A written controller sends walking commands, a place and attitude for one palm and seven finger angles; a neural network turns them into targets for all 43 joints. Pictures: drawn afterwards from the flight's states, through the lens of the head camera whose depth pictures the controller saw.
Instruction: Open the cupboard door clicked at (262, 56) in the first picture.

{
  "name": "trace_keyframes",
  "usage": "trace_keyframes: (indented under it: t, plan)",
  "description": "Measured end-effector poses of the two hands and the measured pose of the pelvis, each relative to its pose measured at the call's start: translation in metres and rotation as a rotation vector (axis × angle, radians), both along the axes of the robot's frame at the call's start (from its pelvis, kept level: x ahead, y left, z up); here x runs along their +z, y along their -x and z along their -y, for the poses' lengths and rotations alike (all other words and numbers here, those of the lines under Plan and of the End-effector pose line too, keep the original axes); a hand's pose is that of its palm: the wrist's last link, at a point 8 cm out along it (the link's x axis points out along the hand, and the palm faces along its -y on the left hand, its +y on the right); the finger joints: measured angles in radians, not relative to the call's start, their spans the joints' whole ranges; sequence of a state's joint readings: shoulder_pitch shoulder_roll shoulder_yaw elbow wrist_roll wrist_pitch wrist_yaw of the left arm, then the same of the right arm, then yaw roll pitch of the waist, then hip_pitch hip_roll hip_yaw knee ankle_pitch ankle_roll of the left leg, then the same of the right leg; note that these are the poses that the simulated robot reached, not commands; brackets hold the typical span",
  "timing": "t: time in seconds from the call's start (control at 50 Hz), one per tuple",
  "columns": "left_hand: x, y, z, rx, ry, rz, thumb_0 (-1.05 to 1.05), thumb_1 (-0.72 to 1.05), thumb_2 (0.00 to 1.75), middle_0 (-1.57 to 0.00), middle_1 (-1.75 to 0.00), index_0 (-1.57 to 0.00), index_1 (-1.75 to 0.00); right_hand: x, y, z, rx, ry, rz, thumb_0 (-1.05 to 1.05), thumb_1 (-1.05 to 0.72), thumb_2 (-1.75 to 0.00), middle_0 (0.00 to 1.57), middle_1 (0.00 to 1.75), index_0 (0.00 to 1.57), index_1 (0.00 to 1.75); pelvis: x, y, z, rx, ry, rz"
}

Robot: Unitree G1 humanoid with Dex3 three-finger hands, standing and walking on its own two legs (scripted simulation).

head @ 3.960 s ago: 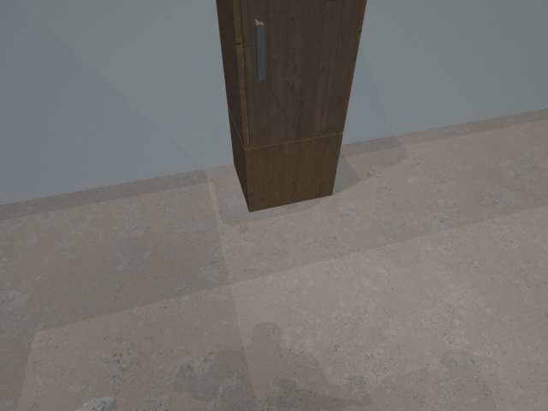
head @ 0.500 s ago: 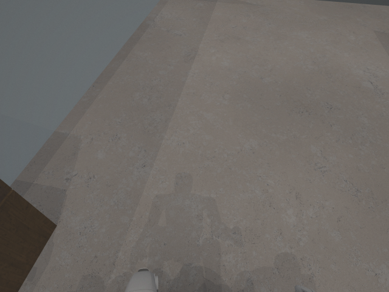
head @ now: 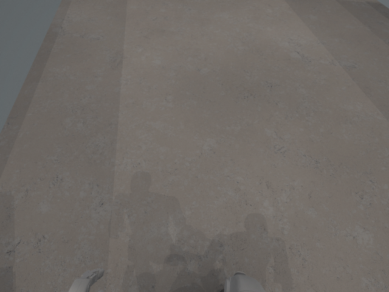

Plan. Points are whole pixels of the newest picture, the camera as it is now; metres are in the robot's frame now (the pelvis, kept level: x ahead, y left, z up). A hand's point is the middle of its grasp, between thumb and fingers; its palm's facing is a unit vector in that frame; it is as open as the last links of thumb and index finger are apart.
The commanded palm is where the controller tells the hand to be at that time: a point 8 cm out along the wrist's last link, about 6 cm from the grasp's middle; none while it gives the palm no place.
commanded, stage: walk to a spot facing it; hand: left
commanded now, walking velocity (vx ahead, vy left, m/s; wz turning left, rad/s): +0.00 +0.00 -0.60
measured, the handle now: out of the picture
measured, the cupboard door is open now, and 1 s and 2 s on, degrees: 0 0 0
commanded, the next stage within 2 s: turn to face it in 2.00 s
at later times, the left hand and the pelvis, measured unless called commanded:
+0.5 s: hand (121, 266) +0.19 +0.19 -0.17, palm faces -0.21 -0.95 -0.21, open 7.4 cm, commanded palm none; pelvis +0.06 +0.02 +0.00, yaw -16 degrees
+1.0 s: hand (151, 237) +0.26 +0.13 -0.16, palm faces -0.57 -0.78 -0.25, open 7.4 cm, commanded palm none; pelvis +0.05 +0.02 +0.00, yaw -36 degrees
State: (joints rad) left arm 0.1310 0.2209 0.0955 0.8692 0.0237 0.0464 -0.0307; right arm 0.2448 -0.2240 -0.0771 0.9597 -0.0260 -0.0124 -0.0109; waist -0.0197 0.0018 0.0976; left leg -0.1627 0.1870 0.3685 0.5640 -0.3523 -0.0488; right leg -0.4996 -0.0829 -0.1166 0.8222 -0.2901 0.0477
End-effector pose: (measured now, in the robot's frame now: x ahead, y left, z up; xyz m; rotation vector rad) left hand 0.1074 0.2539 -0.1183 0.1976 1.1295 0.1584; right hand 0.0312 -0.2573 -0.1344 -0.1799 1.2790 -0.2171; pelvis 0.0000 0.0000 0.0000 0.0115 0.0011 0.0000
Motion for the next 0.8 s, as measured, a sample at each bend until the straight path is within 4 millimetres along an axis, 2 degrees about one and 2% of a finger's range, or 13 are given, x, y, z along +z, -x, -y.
trace_keyframes:
  t: [0.06, 0.12, 0.22, 0.32, 0.4, 0.5, 0.56, 0.68, 0.74, 0.8]
  plan:
    - [-0.002, -0.041, 0.015, -0.075, -0.034, 0.047, 0.00, 0.91, 0.90, -0.19, -0.30, -0.20, -0.30, -0.022, 0.009, 0.014, -0.059, -0.025, -0.042, -0.01, -0.92, -0.90, 0.20, 0.30, 0.20, 0.30, -0.015, -0.018, 0.011, -0.035, -0.012, 0.000]
    - [0.000, -0.061, 0.028, -0.114, -0.051, 0.065, 0.00, 0.90, 0.90, -0.19, -0.30, -0.20, -0.30, -0.031, 0.008, 0.020, -0.096, -0.037, -0.074, 0.00, -0.91, -0.90, 0.20, 0.30, 0.20, 0.30, -0.017, -0.026, 0.016, -0.064, -0.008, 0.007]
    - [0.009, -0.069, 0.039, -0.135, -0.053, 0.009, 0.00, 0.90, 0.90, -0.20, -0.30, -0.20, -0.30, -0.016, -0.017, 0.016, -0.125, -0.053, -0.021, 0.00, -0.91, -0.90, 0.19, 0.30, 0.20, 0.30, -0.001, -0.039, 0.018, -0.120, -0.012, -0.001]
    - [0.008, -0.076, 0.042, -0.177, -0.031, -0.028, 0.00, 0.90, 0.90, -0.20, -0.30, -0.21, -0.30, -0.002, -0.043, 0.008, -0.149, -0.049, 0.059, 0.00, -0.91, -0.90, 0.20, 0.30, 0.20, 0.30, 0.006, -0.049, 0.012, -0.176, -0.012, -0.016]
    - [0.001, -0.081, 0.034, -0.201, -0.009, -0.051, 0.00, 0.90, 0.90, -0.20, -0.30, -0.21, -0.30, 0.005, -0.059, -0.001, -0.171, -0.028, 0.104, 0.00, -0.91, -0.90, 0.20, 0.30, 0.20, 0.30, 0.005, -0.055, 0.000, -0.225, -0.002, -0.021]
    - [-0.017, -0.089, 0.012, -0.226, 0.018, -0.081, 0.00, 0.90, 0.90, -0.20, -0.30, -0.21, -0.30, 0.015, -0.069, -0.018, -0.205, 0.026, 0.161, 0.00, -0.90, -0.90, 0.20, 0.30, 0.20, 0.30, -0.001, -0.062, -0.024, -0.283, 0.020, -0.027]
    - [-0.026, -0.098, -0.001, -0.244, 0.031, -0.097, 0.00, 0.90, 0.90, -0.20, -0.30, -0.21, -0.30, 0.023, -0.061, -0.031, -0.224, 0.054, 0.168, 0.00, -0.90, -0.90, 0.20, 0.30, 0.20, 0.30, -0.002, -0.065, -0.036, -0.323, 0.020, -0.016]
    - [-0.018, -0.113, -0.016, -0.320, 0.026, -0.133, 0.00, 0.90, 0.90, -0.20, -0.30, -0.20, -0.30, 0.036, -0.031, -0.051, -0.309, 0.070, 0.129, 0.00, -0.90, -0.90, 0.20, 0.30, 0.20, 0.30, 0.010, -0.070, -0.049, -0.407, 0.047, -0.012]
    - [-0.016, -0.119, -0.017, -0.355, 0.014, -0.152, 0.00, 0.90, 0.90, -0.20, -0.30, -0.20, -0.30, 0.036, -0.013, -0.058, -0.363, 0.063, 0.113, 0.00, -0.90, -0.90, 0.20, 0.30, 0.20, 0.30, 0.012, -0.071, -0.051, -0.447, 0.051, -0.014]
    - [-0.014, -0.128, -0.009, -0.401, 0.001, -0.167, 0.00, 0.90, 0.90, -0.19, -0.30, -0.20, -0.30, 0.032, 0.008, -0.064, -0.427, 0.048, 0.089, 0.00, -0.90, -0.90, 0.20, 0.30, 0.20, 0.30, 0.012, -0.071, -0.050, -0.489, 0.049, -0.015]
